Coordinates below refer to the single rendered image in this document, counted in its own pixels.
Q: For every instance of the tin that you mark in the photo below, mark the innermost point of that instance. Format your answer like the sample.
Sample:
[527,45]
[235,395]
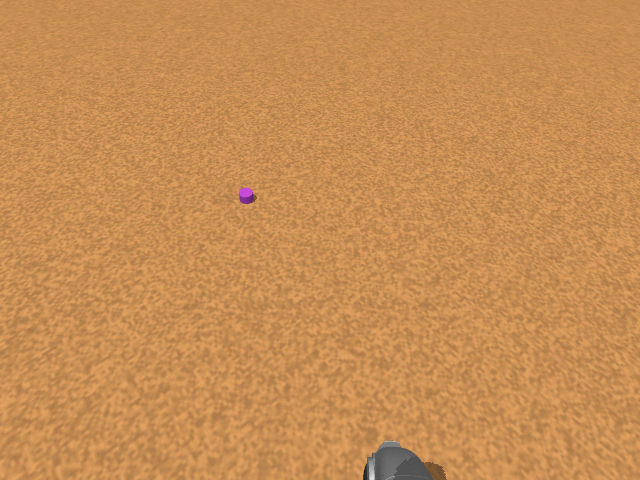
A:
[246,195]

